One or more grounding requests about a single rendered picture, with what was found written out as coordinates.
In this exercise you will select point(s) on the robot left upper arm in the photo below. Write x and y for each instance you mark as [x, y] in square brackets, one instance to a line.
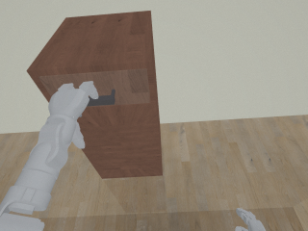
[11, 222]

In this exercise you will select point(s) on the cabinet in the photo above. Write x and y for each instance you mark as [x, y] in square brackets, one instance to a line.
[121, 141]

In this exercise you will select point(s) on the right robot hand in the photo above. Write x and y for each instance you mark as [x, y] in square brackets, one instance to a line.
[250, 220]

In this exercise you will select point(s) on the handle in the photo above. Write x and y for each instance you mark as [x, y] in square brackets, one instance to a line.
[103, 100]

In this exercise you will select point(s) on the drawer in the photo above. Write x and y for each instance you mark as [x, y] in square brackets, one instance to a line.
[131, 85]

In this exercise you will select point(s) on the left robot forearm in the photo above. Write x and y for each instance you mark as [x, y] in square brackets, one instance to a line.
[31, 191]

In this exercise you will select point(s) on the left robot hand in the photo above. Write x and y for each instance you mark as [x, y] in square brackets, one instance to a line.
[71, 102]

